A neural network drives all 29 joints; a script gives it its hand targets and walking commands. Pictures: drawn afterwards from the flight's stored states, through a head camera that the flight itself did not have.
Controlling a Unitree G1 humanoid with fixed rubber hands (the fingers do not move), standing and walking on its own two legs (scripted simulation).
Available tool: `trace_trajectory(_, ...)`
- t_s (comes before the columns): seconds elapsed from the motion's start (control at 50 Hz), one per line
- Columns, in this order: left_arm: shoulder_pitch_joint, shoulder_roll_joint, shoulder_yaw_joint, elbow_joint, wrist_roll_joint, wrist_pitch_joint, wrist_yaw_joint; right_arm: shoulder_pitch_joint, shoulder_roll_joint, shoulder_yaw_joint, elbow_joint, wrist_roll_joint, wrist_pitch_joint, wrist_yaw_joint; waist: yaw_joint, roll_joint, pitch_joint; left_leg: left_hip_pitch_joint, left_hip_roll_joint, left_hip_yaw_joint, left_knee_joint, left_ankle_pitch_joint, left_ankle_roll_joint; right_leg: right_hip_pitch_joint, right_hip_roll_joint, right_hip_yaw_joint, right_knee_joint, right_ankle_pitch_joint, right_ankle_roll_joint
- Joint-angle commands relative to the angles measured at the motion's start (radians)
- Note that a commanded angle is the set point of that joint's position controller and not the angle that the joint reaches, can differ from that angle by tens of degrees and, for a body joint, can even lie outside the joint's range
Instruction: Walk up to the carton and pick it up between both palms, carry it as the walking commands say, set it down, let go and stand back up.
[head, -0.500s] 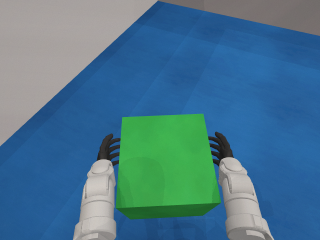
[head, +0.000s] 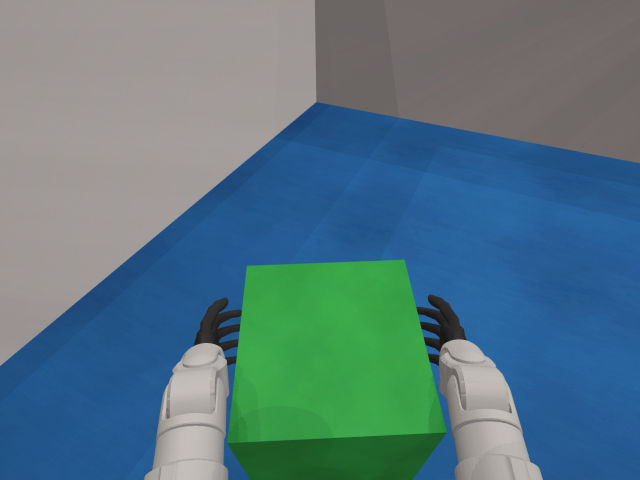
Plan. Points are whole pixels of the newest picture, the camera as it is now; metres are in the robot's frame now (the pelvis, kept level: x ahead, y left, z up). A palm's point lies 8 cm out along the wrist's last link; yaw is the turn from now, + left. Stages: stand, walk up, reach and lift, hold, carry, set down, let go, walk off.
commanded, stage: reach and lift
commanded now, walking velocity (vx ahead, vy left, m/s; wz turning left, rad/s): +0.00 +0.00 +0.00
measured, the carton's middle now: (330, 374) +0.30 +0.01 -0.05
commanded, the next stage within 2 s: hold in 1.24 s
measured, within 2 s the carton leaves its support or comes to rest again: neither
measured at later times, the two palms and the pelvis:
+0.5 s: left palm (210, 350) +0.28 +0.17 +0.05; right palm (461, 351) +0.29 -0.15 +0.05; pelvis +0.00 +0.00 +0.00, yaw +0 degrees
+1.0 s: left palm (213, 347) +0.29 +0.16 +0.05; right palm (464, 353) +0.28 -0.15 +0.05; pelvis +0.00 +0.01 +0.00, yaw +0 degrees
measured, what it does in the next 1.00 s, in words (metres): stands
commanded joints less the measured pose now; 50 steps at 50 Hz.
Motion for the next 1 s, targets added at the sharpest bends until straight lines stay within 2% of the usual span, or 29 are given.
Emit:
trace_trajectory(0.0,-0.564,-0.952,-0.630,-0.042,-0.278,-0.001,-0.280,-0.567,0.972,0.615,-0.048,0.266,0.003,0.264,0.008,0.007,-0.259,0.179,-0.049,0.073,-0.044,0.183,0.002,0.038,0.032,-0.059,-0.087,0.157,0.012)
trace_trajectory(0.08,-0.554,-0.941,-0.652,-0.088,-0.296,0.036,-0.280,-0.550,0.972,0.633,-0.095,0.281,0.044,0.260,0.007,0.001,-0.241,0.192,-0.050,0.075,-0.061,0.195,0.003,0.065,0.029,-0.055,-0.102,0.177,0.018)
trace_trajectory(0.24,-0.564,-0.925,-0.634,-0.103,-0.294,0.077,-0.284,-0.552,0.944,0.597,-0.103,0.265,0.087,0.260,-0.009,-0.002,-0.199,0.179,-0.053,0.079,-0.077,0.146,0.002,0.076,0.021,-0.050,-0.123,0.148,0.016)
trace_trajectory(0.58,-0.604,-0.973,-0.632,-0.088,-0.279,0.076,-0.275,-0.610,0.918,0.566,-0.101,0.262,0.087,0.285,-0.028,0.011,-0.240,0.191,-0.048,0.058,-0.069,0.136,-0.004,0.062,0.033,-0.062,-0.105,0.137,0.008)
trace_trajectory(0.72,-0.580,-0.977,-0.635,-0.100,-0.273,0.080,-0.269,-0.583,0.908,0.567,-0.112,0.260,0.089,0.289,-0.029,0.013,-0.241,0.211,-0.044,0.051,-0.070,0.174,-0.004,0.066,0.037,-0.062,-0.104,0.169,0.006)
trace_trajectory(0.98,-0.495,-0.956,-0.660,-0.155,-0.279,0.085,-0.267,-0.497,0.901,0.618,-0.199,0.267,0.100,0.272,-0.031,0.007,-0.231,0.221,-0.048,0.045,-0.073,0.226,0.001,0.101,0.036,-0.055,-0.108,0.235,0.014)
